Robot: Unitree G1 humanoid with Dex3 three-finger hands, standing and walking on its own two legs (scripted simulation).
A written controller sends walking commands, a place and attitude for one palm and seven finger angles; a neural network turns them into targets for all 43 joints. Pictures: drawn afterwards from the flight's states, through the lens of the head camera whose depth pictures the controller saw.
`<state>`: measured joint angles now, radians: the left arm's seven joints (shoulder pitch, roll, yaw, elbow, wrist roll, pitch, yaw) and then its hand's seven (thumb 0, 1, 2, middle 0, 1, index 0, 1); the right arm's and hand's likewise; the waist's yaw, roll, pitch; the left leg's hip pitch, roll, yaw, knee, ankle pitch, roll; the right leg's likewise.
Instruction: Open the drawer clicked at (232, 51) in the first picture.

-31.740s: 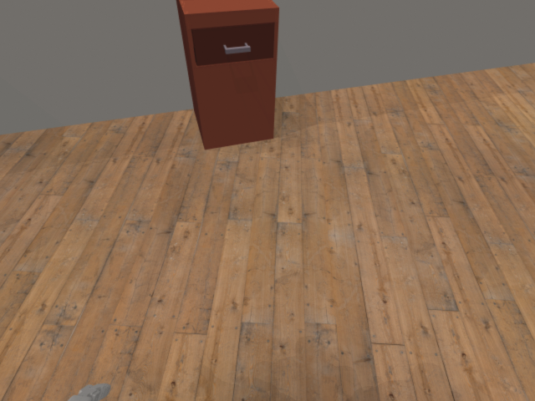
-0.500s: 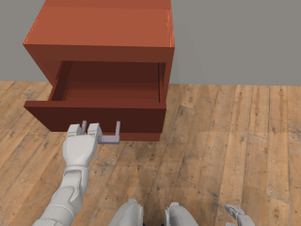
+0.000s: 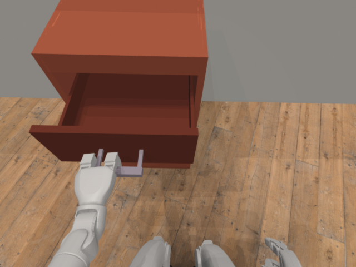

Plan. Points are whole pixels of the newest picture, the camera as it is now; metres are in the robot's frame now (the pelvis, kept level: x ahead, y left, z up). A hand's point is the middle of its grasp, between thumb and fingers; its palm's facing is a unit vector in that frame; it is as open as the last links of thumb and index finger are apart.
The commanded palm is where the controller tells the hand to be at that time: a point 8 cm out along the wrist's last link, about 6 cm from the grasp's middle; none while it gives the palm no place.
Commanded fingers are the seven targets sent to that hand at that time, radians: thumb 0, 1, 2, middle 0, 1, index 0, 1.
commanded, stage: pull the drawer open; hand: left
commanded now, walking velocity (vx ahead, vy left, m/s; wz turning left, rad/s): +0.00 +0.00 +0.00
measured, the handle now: (119, 162) +0.36 +0.18 -0.06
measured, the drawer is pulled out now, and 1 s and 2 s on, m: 0.19 0.22 0.25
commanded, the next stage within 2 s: none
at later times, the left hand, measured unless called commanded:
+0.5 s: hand (103, 194) +0.29 +0.21 -0.08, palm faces -0.05 -0.09 -1.00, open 5.4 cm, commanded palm +0.25 +0.19 -0.03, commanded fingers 0.00 0.90 0.90 -0.40 -1.35 -0.40 -1.35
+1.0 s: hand (102, 201) +0.27 +0.21 -0.08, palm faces -0.05 -0.10 -0.99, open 5.4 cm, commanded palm +0.23 +0.19 -0.03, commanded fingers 0.00 0.90 0.90 -0.40 -1.35 -0.40 -1.35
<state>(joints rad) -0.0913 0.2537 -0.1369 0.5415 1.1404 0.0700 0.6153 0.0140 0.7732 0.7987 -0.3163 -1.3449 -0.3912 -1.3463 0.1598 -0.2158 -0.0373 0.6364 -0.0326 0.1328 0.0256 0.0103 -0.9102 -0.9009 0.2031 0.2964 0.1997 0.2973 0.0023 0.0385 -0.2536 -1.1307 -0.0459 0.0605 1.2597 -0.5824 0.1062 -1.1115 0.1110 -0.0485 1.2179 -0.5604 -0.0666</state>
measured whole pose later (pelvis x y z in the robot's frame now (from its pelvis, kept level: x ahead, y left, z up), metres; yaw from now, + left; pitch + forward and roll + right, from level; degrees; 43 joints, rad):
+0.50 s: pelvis +0.00 +0.00 +0.00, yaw +0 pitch +26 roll -3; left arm -0.02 0.25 -0.14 0.47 1.14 0.07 0.62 0.02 0.77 0.80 -0.31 -1.35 -0.40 -1.35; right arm 0.14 -0.22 -0.03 0.62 -0.03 0.13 0.03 0.01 -0.91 -0.90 0.20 0.30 0.20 0.30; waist 0.01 0.04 -0.25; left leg -1.13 -0.05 0.06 1.27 -0.59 0.10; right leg -1.11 0.11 -0.05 1.23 -0.57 -0.07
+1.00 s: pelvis +0.00 +0.00 +0.00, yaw +0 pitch +26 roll -2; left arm 0.08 0.24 -0.13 0.39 1.15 0.05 0.63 0.02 0.77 0.79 -0.30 -1.35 -0.40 -1.35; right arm 0.13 -0.22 -0.02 0.60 -0.04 0.12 0.03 0.01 -0.91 -0.90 0.20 0.30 0.20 0.30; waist 0.02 0.04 -0.26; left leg -1.13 -0.05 0.07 1.28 -0.60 0.10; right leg -1.11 0.11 -0.04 1.24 -0.58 -0.07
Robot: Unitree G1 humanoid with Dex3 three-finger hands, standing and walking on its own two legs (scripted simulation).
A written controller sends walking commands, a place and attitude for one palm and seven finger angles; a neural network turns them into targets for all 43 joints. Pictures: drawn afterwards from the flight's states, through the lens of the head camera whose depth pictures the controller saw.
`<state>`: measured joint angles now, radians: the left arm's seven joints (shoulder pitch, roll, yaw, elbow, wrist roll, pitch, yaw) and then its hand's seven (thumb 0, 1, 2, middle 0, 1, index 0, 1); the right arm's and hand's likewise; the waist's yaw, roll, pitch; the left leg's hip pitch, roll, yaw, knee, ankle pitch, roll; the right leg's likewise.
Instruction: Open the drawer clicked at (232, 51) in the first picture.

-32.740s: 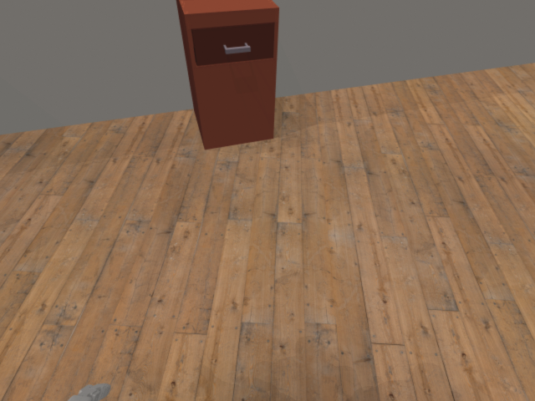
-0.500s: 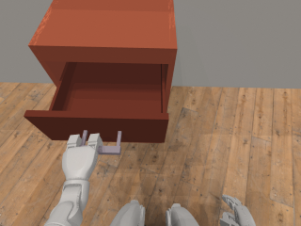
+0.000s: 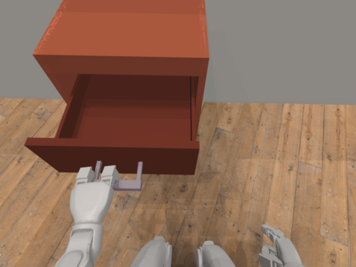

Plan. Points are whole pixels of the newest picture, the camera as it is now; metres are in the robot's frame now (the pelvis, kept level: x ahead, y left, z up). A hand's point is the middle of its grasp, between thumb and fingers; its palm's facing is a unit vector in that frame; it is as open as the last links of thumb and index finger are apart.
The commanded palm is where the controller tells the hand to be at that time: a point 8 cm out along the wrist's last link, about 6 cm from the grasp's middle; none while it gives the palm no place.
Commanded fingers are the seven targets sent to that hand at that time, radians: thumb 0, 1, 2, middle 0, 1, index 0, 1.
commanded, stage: pull the drawer open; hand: left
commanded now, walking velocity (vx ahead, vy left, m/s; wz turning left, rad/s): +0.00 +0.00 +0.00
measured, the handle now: (117, 175) +0.33 +0.18 -0.05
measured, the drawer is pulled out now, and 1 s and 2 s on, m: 0.22 0.25 0.26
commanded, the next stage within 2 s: open the thumb to release the handle in 1.42 s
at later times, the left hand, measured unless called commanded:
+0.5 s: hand (101, 209) +0.25 +0.21 -0.08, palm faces -0.05 -0.11 -0.99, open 5.5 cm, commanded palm +0.21 +0.19 -0.03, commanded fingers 0.00 0.90 0.90 -0.40 -1.35 -0.40 -1.35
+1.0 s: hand (99, 218) +0.23 +0.21 -0.07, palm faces -0.06 -0.12 -0.99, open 5.5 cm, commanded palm +0.19 +0.19 -0.03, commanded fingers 0.00 0.90 0.90 -0.40 -1.35 -0.40 -1.35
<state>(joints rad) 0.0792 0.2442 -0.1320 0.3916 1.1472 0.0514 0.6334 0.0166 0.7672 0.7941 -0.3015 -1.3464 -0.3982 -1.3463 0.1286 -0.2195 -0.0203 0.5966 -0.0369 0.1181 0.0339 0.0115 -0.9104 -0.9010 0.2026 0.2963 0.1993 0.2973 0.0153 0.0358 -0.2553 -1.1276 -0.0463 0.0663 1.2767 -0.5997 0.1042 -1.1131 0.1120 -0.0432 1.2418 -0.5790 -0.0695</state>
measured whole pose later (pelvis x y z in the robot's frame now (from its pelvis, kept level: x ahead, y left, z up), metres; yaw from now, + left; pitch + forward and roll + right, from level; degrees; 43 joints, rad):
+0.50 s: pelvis +0.00 +0.00 +0.00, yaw +0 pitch +26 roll -2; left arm 0.14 0.25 -0.12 0.34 1.14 0.03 0.63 0.02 0.77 0.79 -0.30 -1.35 -0.39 -1.35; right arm 0.13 -0.22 -0.01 0.58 -0.04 0.10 0.03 0.01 -0.91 -0.90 0.20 0.30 0.20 0.30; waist 0.02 0.03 -0.26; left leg -1.13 -0.05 0.07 1.29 -0.60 0.10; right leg -1.12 0.11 -0.04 1.26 -0.59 -0.07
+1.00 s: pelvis +0.00 +0.00 -0.01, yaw +0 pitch +26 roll -2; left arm 0.23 0.25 -0.11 0.27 1.14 0.00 0.62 0.02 0.77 0.79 -0.28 -1.35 -0.39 -1.33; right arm 0.12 -0.23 0.00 0.56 -0.05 0.10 0.04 0.01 -0.91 -0.90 0.20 0.30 0.20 0.30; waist 0.03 0.04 -0.27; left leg -1.14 -0.05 0.07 1.30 -0.61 0.10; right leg -1.13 0.11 -0.04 1.28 -0.60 -0.08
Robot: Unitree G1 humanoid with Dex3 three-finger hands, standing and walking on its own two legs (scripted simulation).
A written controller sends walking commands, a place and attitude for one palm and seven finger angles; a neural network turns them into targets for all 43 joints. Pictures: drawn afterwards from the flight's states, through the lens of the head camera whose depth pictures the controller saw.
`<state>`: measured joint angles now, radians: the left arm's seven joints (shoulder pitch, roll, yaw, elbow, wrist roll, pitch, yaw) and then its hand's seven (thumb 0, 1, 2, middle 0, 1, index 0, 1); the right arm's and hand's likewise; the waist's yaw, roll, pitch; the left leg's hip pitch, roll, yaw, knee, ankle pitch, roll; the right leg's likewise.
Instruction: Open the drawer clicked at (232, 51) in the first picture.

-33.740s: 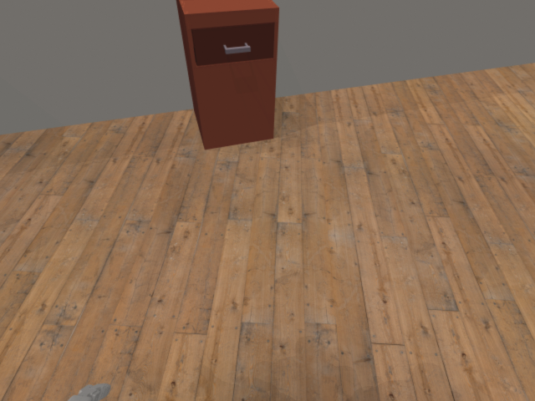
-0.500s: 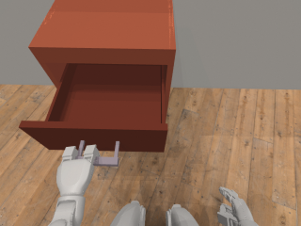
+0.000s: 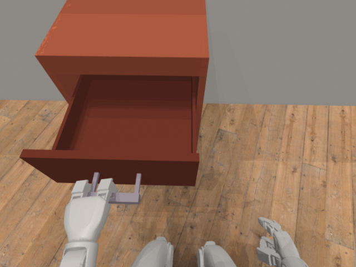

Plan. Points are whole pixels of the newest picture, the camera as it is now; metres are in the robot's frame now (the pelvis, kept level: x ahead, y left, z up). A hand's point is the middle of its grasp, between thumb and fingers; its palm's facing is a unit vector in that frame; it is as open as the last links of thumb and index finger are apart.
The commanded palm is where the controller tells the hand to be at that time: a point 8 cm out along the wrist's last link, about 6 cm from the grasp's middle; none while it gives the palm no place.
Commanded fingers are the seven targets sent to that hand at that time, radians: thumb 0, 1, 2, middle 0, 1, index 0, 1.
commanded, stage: pull the drawer open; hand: left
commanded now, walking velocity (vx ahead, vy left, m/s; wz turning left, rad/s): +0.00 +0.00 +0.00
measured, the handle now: (115, 188) +0.29 +0.18 -0.05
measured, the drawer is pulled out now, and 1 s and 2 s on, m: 0.25 0.26 0.26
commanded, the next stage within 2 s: open the thumb to release the handle in 0.42 s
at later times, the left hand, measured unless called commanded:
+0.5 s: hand (98, 222) +0.22 +0.21 -0.07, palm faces -0.06 -0.12 -0.99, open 5.6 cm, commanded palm +0.21 +0.22 -0.02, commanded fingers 0.00 0.90 0.90 -0.40 -1.35 -0.40 -1.35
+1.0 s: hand (92, 218) +0.23 +0.23 -0.07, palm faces -0.06 -0.06 -1.00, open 11.9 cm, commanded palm +0.21 +0.22 -0.02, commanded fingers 0.00 -0.50 0.30 -0.30 -1.20 -0.30 -1.20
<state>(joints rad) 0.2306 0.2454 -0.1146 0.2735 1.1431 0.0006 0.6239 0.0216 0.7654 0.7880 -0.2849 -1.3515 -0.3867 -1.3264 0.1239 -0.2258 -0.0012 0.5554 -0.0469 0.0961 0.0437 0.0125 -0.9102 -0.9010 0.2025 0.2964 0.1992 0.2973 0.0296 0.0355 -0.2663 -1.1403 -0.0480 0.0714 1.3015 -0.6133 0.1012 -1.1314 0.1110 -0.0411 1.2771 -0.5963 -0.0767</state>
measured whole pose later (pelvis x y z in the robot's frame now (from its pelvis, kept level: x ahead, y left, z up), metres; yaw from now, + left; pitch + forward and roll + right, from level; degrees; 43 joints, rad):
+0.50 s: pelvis +0.00 -0.01 +0.00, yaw +0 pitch +26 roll -1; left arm 0.27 0.26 -0.09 0.25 1.14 -0.02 0.62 0.02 0.76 0.79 -0.28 -1.35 -0.38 -1.32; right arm 0.13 -0.22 0.01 0.55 -0.05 0.09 0.04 0.01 -0.91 -0.90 0.20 0.30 0.20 0.30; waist 0.03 0.03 -0.27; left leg -1.15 -0.04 0.07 1.32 -0.62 0.09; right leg -1.15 0.11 -0.04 1.30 -0.60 -0.09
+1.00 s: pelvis -0.02 -0.02 +0.00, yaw +1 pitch +25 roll -1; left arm 0.12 0.32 -0.06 0.41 1.12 -0.03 0.63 0.00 -0.18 0.44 -0.34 -1.24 -0.32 -1.23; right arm 0.13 -0.23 -0.01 0.62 -0.04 0.08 -0.01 0.01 -0.91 -0.90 0.20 0.30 0.20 0.30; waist 0.02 0.03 -0.24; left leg -1.17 -0.04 0.05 1.32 -0.58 0.08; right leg -1.16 0.12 -0.07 1.29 -0.57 -0.10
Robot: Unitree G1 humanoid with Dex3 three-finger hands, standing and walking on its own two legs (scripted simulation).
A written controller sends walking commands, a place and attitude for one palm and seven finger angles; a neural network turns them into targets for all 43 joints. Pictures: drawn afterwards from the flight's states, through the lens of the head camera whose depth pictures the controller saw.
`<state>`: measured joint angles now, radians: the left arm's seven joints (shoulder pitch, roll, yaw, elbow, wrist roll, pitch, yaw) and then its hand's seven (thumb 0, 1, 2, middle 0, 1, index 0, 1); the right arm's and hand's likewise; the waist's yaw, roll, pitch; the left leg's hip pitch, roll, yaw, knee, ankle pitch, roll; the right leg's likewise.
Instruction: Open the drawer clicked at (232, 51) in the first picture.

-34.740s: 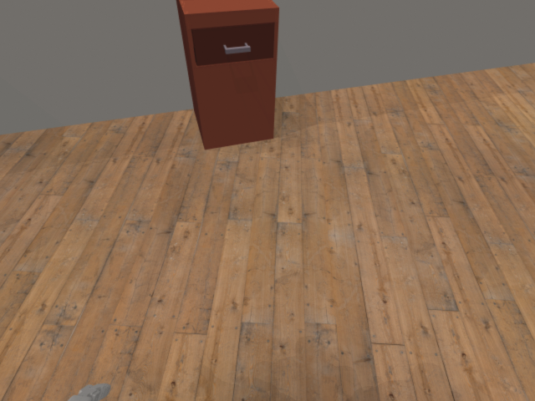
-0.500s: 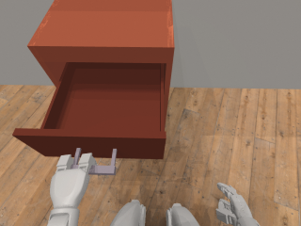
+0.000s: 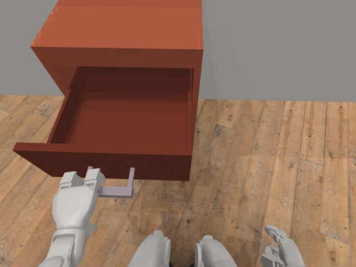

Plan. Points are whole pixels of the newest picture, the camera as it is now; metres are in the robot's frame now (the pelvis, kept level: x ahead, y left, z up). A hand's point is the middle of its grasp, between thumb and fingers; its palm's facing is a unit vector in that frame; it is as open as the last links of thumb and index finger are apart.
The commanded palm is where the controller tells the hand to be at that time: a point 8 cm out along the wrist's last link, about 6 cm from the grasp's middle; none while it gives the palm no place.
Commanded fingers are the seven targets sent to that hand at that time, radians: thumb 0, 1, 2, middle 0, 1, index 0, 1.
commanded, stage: open the thumb to release the handle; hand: left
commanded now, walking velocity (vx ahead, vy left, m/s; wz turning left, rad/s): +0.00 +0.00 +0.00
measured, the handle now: (108, 182) +0.31 +0.20 -0.04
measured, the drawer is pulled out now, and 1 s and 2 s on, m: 0.26 0.26 0.26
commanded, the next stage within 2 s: lift the hand off the handle in 0.02 s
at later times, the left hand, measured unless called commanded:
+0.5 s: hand (90, 205) +0.25 +0.23 -0.07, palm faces -0.05 -0.07 -1.00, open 13.8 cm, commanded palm +0.23 +0.23 -0.01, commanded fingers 0.00 -0.50 0.30 -0.30 -1.20 -0.30 -1.20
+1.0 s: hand (84, 198) +0.26 +0.24 -0.03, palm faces -0.04 -0.08 -1.00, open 13.8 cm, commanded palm +0.24 +0.23 +0.03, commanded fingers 0.00 -0.50 0.30 -0.30 -1.20 -0.30 -1.20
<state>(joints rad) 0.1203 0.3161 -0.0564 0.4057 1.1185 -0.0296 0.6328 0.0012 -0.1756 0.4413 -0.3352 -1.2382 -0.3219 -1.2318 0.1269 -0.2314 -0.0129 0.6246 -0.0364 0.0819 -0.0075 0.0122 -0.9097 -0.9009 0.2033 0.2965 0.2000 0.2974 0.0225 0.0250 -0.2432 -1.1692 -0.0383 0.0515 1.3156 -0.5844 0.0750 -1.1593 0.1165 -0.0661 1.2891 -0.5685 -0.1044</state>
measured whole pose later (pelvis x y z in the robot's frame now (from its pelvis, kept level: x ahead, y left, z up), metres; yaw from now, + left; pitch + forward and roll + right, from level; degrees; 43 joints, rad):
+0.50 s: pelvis -0.01 +0.00 +0.00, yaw +0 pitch +24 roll -1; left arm 0.07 0.30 -0.07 0.45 1.13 -0.04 0.64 0.00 -0.49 0.30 -0.31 -1.20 -0.32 -1.20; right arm 0.12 -0.23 -0.02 0.64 -0.04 0.07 -0.01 0.01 -0.91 -0.90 0.20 0.30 0.20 0.30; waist 0.02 0.03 -0.24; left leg -1.17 -0.04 0.05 1.31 -0.57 0.08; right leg -1.16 0.12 -0.06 1.28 -0.55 -0.10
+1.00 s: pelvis +0.01 +0.01 +0.03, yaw +0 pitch +21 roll -1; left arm 0.13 0.31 -0.09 0.39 1.11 -0.01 0.61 0.00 -0.49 0.30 -0.31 -1.20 -0.32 -1.20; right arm 0.15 -0.24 -0.03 0.62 -0.03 0.08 -0.01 0.01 -0.91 -0.90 0.20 0.30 0.20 0.30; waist 0.01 0.04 -0.23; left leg -0.99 -0.04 0.05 1.16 -0.53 0.08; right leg -0.98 0.12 -0.04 1.13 -0.51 -0.09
